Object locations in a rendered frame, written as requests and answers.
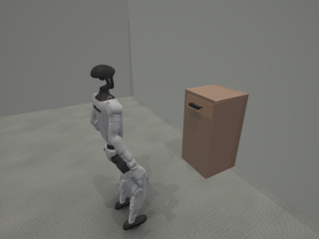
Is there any right robot upper arm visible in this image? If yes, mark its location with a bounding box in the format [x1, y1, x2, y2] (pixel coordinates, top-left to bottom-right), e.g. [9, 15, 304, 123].
[107, 101, 123, 146]

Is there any right robot hand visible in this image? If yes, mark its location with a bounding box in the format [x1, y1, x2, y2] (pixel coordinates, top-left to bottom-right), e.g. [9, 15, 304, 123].
[132, 165, 150, 186]

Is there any robot torso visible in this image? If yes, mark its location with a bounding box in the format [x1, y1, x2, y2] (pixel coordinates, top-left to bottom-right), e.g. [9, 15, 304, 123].
[93, 96, 124, 164]

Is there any left robot upper arm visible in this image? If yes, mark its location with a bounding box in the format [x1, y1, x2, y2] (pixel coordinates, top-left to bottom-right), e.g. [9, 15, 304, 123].
[90, 93, 99, 127]

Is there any handle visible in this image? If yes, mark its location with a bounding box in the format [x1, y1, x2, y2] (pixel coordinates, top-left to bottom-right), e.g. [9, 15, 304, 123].
[188, 103, 202, 110]

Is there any robot right forearm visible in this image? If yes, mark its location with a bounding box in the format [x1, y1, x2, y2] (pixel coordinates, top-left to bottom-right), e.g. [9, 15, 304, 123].
[113, 136, 139, 170]

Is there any cabinet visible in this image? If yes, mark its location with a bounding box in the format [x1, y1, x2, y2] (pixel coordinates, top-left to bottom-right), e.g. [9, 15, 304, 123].
[181, 84, 249, 179]

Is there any right robot foot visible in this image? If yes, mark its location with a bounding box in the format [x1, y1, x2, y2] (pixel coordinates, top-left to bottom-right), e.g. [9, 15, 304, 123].
[123, 214, 147, 231]

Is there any drawer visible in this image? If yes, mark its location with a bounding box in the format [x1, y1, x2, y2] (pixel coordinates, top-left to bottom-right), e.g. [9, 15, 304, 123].
[185, 93, 213, 119]

